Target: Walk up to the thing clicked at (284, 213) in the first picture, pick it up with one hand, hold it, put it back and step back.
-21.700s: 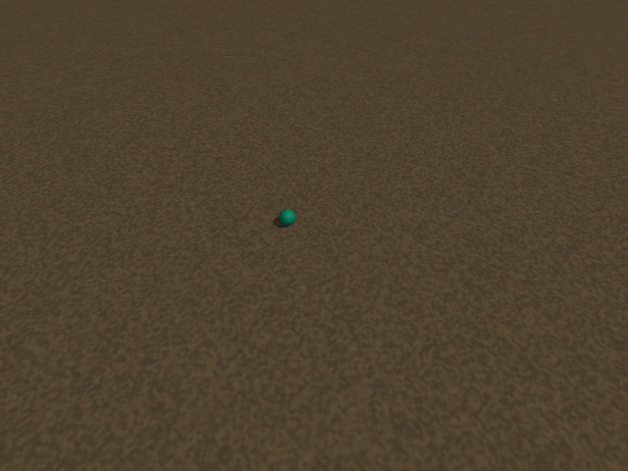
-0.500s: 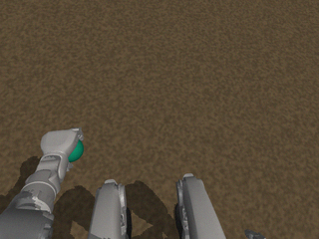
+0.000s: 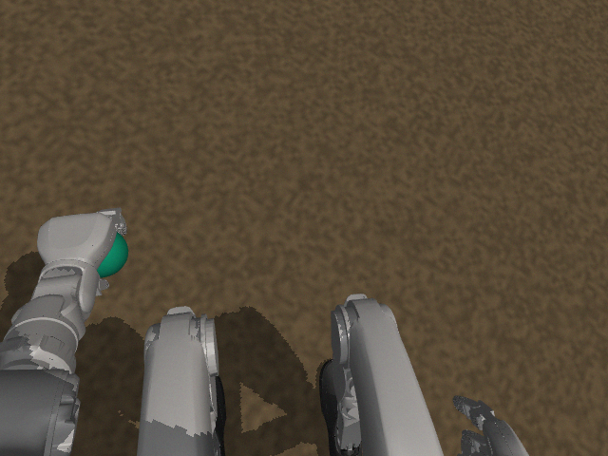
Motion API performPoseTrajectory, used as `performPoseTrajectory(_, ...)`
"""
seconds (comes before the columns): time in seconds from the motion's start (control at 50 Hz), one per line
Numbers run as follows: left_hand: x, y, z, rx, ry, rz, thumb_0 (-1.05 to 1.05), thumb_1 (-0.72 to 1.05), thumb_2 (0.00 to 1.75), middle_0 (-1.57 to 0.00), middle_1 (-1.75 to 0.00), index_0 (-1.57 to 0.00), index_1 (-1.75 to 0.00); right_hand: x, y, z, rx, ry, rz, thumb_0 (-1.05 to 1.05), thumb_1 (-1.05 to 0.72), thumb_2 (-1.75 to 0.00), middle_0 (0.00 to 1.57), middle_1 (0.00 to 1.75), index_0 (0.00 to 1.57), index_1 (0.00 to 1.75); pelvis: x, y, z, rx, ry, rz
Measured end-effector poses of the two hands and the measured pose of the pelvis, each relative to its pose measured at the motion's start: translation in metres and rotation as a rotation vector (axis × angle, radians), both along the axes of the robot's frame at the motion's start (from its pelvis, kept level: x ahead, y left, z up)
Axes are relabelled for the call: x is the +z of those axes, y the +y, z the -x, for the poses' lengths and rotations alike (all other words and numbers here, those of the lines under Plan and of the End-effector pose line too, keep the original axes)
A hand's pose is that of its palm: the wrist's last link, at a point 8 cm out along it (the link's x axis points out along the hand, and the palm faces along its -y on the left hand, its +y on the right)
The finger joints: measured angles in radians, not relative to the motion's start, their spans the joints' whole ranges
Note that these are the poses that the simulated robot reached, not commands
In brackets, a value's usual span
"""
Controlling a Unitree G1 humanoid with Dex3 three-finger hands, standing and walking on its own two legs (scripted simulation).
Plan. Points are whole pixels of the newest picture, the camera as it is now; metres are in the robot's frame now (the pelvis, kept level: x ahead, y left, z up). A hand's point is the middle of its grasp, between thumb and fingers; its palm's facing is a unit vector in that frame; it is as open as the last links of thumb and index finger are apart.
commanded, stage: crouch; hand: left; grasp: from above
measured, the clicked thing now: (100, 252) +0.41 +0.27 -0.19
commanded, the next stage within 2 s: lower in 0.48 s
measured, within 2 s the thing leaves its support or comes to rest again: neither
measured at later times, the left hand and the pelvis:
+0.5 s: hand (108, 263) +0.40 +0.27 -0.24, palm faces -0.47 -0.04 -0.88, open 9.8 cm; pelvis -0.01 +0.00 -0.06, yaw -1 degrees
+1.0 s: hand (123, 265) +0.41 +0.27 -0.30, palm faces -0.47 -0.06 -0.88, open 9.8 cm; pelvis -0.01 +0.00 -0.10, yaw -3 degrees
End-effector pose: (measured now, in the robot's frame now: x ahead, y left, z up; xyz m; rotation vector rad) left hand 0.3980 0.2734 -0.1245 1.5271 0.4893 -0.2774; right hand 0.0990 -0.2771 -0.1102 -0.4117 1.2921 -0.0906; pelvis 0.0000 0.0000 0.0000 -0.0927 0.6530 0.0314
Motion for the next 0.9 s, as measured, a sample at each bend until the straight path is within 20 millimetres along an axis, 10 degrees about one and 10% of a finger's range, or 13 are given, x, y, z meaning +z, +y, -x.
performPoseTrajectory(0.38,-0.048,-0.001,-0.006,-0.012,0.001,0.006,-0.02,0.00,0.71,-0.73,-0.83,-0.60,-0.75,-0.051,-0.002,0.049,-0.038,0.094,-0.024,0.00,-0.92,-0.90,0.20,0.30,0.20,0.29,-0.051,-0.004,0.011,-0.022,-0.035,-0.001)
performPoseTrajectory(0.9,-0.102,-0.002,-0.014,-0.017,0.015,0.035,-0.01,0.01,0.71,-0.73,-0.80,-0.59,-0.74,-0.083,-0.008,0.049,0.006,0.122,-0.004,0.00,-0.92,-0.90,0.20,0.30,0.20,0.29,-0.092,-0.004,0.010,-0.033,-0.064,0.012)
